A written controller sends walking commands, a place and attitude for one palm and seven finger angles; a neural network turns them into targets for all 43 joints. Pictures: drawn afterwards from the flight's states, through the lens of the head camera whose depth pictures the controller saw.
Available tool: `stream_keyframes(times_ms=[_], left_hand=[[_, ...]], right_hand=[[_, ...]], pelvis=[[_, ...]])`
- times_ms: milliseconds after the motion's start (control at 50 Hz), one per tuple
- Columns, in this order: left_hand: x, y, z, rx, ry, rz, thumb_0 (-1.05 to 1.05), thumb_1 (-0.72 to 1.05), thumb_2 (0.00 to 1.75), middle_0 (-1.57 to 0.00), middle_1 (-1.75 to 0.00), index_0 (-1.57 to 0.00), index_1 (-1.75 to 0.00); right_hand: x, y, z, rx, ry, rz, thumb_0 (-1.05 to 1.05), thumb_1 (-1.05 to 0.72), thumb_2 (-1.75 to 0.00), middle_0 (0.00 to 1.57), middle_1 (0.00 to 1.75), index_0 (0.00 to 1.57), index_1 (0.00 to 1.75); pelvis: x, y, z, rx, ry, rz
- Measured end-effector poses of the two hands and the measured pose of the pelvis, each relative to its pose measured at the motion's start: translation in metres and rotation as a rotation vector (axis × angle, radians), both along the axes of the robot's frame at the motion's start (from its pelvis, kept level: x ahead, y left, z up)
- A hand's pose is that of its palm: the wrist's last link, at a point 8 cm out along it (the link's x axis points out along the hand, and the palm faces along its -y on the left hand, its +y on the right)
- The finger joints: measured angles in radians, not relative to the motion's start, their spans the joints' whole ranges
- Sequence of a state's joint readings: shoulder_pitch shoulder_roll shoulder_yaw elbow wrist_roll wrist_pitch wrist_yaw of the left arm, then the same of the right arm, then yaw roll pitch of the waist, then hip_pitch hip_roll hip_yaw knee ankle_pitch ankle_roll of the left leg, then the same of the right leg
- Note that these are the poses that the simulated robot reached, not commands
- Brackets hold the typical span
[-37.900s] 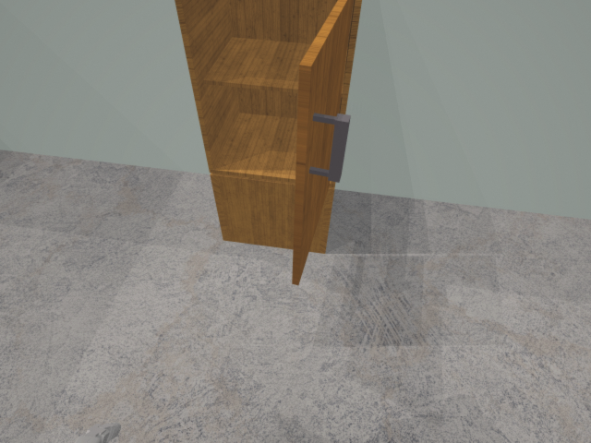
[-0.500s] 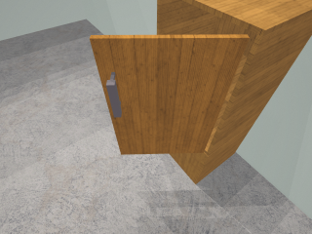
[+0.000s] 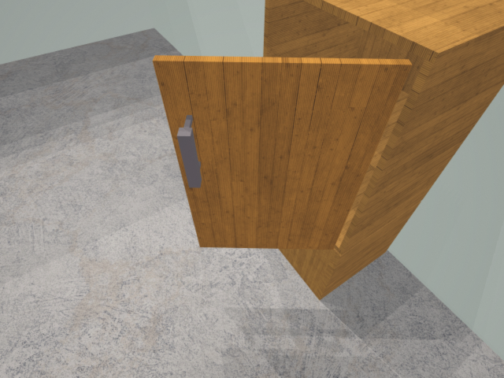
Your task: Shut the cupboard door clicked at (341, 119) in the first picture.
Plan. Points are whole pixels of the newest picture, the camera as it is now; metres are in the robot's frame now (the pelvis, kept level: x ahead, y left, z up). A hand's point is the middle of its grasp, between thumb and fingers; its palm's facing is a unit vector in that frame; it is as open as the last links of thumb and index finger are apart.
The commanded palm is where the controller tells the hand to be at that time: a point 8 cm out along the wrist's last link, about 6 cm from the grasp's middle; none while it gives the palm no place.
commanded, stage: look again from close up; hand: left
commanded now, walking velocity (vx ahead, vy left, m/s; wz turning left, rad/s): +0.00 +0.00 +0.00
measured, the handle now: (192, 152) +0.49 +0.15 +0.07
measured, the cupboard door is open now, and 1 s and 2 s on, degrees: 56 56 56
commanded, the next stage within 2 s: shuffle to correct the standing spot in 0.44 s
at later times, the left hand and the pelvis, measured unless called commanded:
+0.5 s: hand out of the picture +0.01 +0.22 -0.18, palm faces -0.01 -0.98 -0.22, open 7.4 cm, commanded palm none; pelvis +0.00 +0.03 +0.00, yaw -1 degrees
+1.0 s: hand out of the picture -0.01 +0.16 -0.19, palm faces +0.05 -0.98 -0.17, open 7.4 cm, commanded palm none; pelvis +0.03 +0.00 -0.01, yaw +1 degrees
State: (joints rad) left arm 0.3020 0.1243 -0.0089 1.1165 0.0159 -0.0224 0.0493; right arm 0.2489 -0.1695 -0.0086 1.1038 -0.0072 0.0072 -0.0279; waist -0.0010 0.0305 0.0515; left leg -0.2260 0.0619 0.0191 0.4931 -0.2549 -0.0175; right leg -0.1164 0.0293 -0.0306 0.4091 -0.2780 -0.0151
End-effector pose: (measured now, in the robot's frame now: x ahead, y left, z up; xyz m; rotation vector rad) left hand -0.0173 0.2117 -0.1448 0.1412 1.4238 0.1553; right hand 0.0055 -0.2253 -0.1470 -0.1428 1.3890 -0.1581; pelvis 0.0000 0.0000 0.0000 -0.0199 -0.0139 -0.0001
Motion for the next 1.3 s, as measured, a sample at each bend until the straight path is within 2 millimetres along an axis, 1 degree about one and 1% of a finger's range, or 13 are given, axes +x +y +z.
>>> stream_keyframes(times_ms=[100, 220, 380, 580, 740, 880, 920, 960, 1060, 1100, 1160, 1240, 1300], left_hand=[[-0.007, 0.007, -0.002, -0.003, 0.0, -0.005, 0.01, 0.91, 0.89, -0.2, -0.3, -0.2, -0.3], [0.004, 0.024, -0.003, 0.009, -0.045, -0.013, 0.01, 0.9, 0.89, -0.2, -0.3, -0.2, -0.3], [0.019, 0.044, -0.003, 0.021, -0.08, -0.037, 0.01, 0.9, 0.89, -0.2, -0.3, -0.2, -0.3], [0.026, 0.058, -0.002, 0.033, -0.076, -0.054, 0.01, 0.9, 0.89, -0.2, -0.3, -0.2, -0.3], [0.022, 0.052, -0.006, 0.027, -0.029, -0.065, 0.01, 0.9, 0.89, -0.2, -0.3, -0.2, -0.3], [0.02, 0.026, -0.006, 0.022, -0.004, -0.04, 0.01, 0.91, 0.89, -0.2, -0.3, -0.2, -0.3], [0.017, 0.018, -0.007, 0.015, -0.004, -0.012, 0.01, 0.91, 0.89, -0.2, -0.3, -0.2, -0.3], [0.011, 0.009, -0.009, 0.001, 0.009, 0.016, 0.01, 0.9, 0.89, -0.2, -0.3, -0.2, -0.3], [-0.004, -0.008, -0.023, -0.06, 0.094, 0.053, 0.0, 0.9, 0.89, -0.2, -0.3, -0.2, -0.3], [-0.004, -0.011, -0.031, -0.085, 0.134, 0.045, 0.01, 0.9, 0.89, -0.2, -0.3, -0.2, -0.3], [0.012, -0.013, -0.031, -0.095, 0.143, 0.014, 0.01, 0.9, 0.89, -0.2, -0.3, -0.2, -0.3], [0.055, -0.012, -0.022, -0.087, 0.046, 0.011, 0.01, 0.91, 0.89, -0.2, -0.3, -0.2, -0.3], [0.088, -0.014, -0.014, -0.071, -0.034, 0.009, 0.01, 0.91, 0.89, -0.2, -0.3, -0.2, -0.3]], right_hand=[[0.012, 0.008, -0.003, 0.0, -0.07, 0.009, 0.0, -0.91, -0.9, 0.19, 0.3, 0.2, 0.3], [0.018, 0.018, -0.003, -0.004, -0.103, 0.019, 0.01, -0.93, -0.9, 0.2, 0.3, 0.2, 0.3], [0.013, 0.026, 0.002, -0.011, -0.093, 0.029, 0.01, -0.93, -0.9, 0.2, 0.3, 0.2, 0.3], [0.005, 0.03, 0.004, -0.016, -0.067, 0.022, 0.0, -0.91, -0.9, 0.2, 0.3, 0.2, 0.3], [0.003, 0.025, 0.0, -0.011, -0.052, -0.009, 0.0, -0.9, -0.9, 0.2, 0.3, 0.2, 0.3], [0.001, 0.0, -0.007, -0.014, 0.001, -0.023, 0.0, -0.9, -0.9, 0.2, 0.3, 0.2, 0.3], [0.008, -0.007, -0.005, -0.024, 0.02, -0.008, 0.0, -0.9, -0.9, 0.2, 0.3, 0.2, 0.3], [0.021, -0.011, -0.001, -0.038, 0.022, 0.011, 0.0, -0.9, -0.9, 0.2, 0.3, 0.2, 0.3], [0.071, -0.012, 0.003, -0.074, -0.065, 0.049, 0.0, -0.9, -0.9, 0.2, 0.3, 0.2, 0.3], [0.087, -0.01, 0.003, -0.089, -0.117, 0.045, 0.0, -0.9, -0.9, 0.2, 0.3, 0.2, 0.3], [0.096, -0.009, 0.013, -0.095, -0.158, 0.025, 0.0, -0.91, -0.9, 0.2, 0.3, 0.2, 0.3], [0.091, -0.02, 0.025, -0.114, -0.127, 0.024, 0.0, -0.93, -0.9, 0.2, 0.3, 0.2, 0.3], [0.082, -0.03, 0.028, -0.106, -0.08, 0.027, 0.0, -0.93, -0.9, 0.2, 0.3, 0.2, 0.3]], pelvis=[[0.0, 0.011, -0.004, 0.006, -0.004, 0.0], [-0.001, 0.021, -0.006, 0.018, -0.014, -0.004], [-0.004, 0.029, -0.005, 0.023, -0.008, -0.01], [-0.005, 0.034, -0.003, 0.024, -0.006, -0.017], [0.0, 0.026, -0.007, 0.036, 0.009, -0.031], [0.014, 0.002, -0.011, 0.015, 0.035, -0.02], [0.02, -0.002, -0.011, 0.013, 0.041, -0.003], [0.027, -0.004, -0.01, 0.01, 0.043, 0.009], [0.044, -0.001, -0.016, -0.005, 0.036, 0.012], [0.049, -0.001, -0.021, -0.002, 0.028, -0.002], [0.056, -0.005, -0.015, -0.004, 0.016, -0.021], [0.061, -0.014, -0.003, -0.02, 0.016, -0.011], [0.064, -0.023, 0.002, -0.026, 0.022, -0.007]])
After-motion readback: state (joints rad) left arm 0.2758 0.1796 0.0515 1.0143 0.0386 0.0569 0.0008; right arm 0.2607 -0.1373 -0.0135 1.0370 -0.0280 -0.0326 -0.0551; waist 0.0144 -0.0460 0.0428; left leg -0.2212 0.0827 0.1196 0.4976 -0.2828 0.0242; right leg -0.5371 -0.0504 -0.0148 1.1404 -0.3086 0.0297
